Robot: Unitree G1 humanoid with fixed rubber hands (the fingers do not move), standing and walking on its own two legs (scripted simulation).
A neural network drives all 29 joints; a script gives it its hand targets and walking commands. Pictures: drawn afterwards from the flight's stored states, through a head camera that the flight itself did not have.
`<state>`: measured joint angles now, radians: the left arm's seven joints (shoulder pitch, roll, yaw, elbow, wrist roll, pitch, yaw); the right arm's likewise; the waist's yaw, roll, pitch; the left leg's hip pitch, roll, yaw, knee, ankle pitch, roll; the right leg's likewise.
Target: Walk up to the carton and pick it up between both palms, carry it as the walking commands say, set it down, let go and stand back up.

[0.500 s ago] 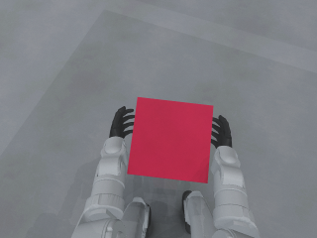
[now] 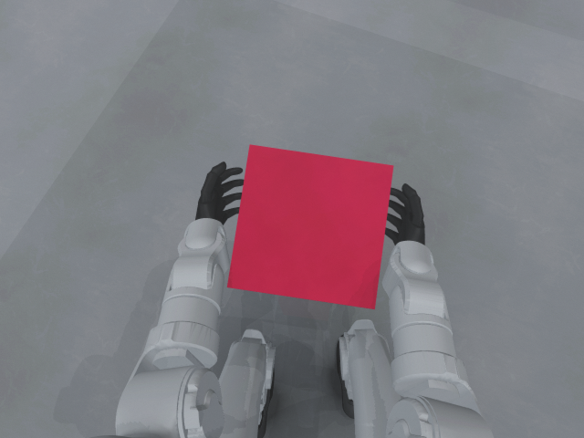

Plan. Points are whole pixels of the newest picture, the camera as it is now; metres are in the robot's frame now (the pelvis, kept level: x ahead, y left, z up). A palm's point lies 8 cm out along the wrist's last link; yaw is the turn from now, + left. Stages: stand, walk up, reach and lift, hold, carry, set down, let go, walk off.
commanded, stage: set down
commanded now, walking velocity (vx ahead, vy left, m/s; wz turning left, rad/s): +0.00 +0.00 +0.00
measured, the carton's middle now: (307, 229) +0.41 -0.01 -0.16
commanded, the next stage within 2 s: none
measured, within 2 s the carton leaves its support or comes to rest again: neither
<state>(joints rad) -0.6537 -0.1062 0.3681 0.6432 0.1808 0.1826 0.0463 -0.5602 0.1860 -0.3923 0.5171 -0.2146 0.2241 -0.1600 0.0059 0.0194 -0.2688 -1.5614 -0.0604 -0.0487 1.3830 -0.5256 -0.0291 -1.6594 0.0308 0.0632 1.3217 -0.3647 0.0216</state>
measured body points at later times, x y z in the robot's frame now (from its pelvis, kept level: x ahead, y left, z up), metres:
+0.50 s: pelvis -0.02 +0.01 -0.07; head +0.23 +0.00 +0.31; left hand +0.44 +0.14 -0.16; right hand +0.42 -0.14 -0.17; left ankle +0.04 +0.13 -0.57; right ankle +0.10 -0.12 -0.57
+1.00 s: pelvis -0.03 +0.01 -0.14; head +0.26 +0.01 +0.21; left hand +0.46 +0.14 -0.26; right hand +0.44 -0.14 -0.26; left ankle +0.04 +0.13 -0.57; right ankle +0.10 -0.13 -0.57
